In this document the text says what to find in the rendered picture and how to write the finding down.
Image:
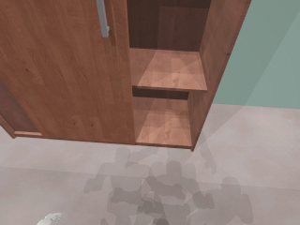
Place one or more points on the wardrobe door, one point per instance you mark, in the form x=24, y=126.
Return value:
x=72, y=82
x=13, y=112

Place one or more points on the robot left hand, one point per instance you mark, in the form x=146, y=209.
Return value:
x=51, y=219

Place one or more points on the handle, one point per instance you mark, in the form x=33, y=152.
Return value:
x=102, y=18

